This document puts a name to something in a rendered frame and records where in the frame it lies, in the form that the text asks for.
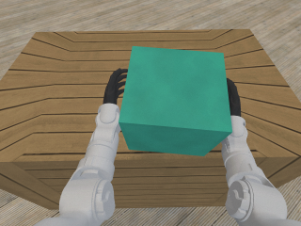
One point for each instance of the robot right upper arm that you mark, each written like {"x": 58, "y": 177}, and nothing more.
{"x": 254, "y": 204}

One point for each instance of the robot left forearm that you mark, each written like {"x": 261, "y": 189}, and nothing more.
{"x": 99, "y": 159}

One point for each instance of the left robot hand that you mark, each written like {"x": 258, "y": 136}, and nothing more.
{"x": 112, "y": 91}

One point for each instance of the pedestal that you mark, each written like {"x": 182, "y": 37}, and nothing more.
{"x": 51, "y": 94}

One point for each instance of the carton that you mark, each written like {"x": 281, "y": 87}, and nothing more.
{"x": 175, "y": 101}

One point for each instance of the robot left upper arm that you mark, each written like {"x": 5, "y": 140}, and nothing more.
{"x": 84, "y": 202}

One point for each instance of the right robot hand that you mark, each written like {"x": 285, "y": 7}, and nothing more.
{"x": 234, "y": 99}

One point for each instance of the robot right forearm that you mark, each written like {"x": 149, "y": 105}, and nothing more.
{"x": 237, "y": 157}

